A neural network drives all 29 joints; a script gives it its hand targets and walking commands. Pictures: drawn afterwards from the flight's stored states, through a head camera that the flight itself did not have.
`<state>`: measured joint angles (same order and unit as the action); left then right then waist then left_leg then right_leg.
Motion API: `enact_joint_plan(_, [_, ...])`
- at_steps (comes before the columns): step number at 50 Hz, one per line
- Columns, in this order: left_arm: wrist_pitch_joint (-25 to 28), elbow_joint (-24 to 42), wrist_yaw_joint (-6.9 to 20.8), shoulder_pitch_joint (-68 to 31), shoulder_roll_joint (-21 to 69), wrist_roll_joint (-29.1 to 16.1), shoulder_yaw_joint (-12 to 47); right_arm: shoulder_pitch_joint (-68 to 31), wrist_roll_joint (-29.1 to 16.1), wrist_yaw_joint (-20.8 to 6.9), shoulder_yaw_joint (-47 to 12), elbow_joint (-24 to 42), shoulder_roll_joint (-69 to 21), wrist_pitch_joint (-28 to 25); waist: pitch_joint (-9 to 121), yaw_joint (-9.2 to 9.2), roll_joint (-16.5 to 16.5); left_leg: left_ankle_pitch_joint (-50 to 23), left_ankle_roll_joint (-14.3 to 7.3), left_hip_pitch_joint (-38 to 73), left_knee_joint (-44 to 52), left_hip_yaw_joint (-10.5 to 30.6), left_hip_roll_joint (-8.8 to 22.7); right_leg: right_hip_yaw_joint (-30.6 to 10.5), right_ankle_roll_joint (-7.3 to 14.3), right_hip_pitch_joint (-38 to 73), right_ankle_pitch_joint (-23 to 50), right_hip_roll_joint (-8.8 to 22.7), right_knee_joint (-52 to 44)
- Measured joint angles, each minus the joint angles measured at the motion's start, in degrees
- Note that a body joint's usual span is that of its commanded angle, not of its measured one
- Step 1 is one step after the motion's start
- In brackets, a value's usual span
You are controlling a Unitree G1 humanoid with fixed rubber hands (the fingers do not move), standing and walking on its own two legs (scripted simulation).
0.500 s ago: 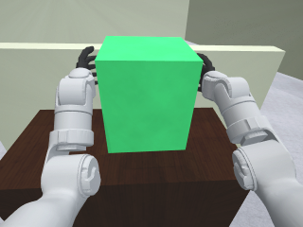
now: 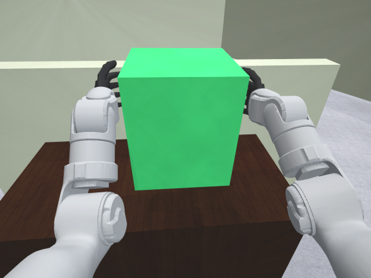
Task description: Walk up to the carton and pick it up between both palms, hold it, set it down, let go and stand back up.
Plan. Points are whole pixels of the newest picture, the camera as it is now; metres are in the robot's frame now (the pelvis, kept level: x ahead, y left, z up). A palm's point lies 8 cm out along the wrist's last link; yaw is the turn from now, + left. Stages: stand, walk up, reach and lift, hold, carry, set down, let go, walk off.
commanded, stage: hold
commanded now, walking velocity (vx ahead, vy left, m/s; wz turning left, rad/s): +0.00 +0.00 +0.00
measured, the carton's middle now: (180, 116) +0.39 +0.01 +0.24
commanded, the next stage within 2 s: none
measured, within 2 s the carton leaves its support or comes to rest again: neither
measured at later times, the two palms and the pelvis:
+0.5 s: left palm (95, 97) +0.35 +0.17 +0.30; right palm (250, 99) +0.35 -0.13 +0.29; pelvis -0.02 -0.01 +0.00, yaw +1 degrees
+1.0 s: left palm (91, 98) +0.36 +0.18 +0.30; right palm (244, 97) +0.36 -0.12 +0.30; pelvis -0.02 +0.01 +0.00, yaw +1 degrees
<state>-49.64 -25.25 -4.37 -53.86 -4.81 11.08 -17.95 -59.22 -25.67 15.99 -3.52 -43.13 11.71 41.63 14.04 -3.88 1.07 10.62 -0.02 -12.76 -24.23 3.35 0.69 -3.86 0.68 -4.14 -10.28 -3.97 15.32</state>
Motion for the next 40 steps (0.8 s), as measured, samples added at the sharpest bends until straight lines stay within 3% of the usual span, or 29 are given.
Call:
enact_joint_plan(9, [0.9, -1.4, -0.1, -1.5, -0.7, -0.7, -0.9, -2.4, 0.9, -0.7, 0.2, -1.8, -0.1, -0.4, -0.6, 0.93, 0.2, -0.9, 0.3, -0.6, 0.4, 0.1, 0.3, 0.0, 0.2, -0.8, 0.8, -0.3, -0.1])
enact_joint_plan(40, [2.9, -9.1, -0.3, -5.6, -2.7, -1.6, 0.2, -5.8, 2.5, -1.2, 3.7, -8.2, -1.0, -2.0, -0.3, 0.65, -1.2, -2.1, -0.1, -3.1, -0.6, 1.2, -0.3, 1.2, -0.3, -3.2, 1.3, 0.0, 1.4])
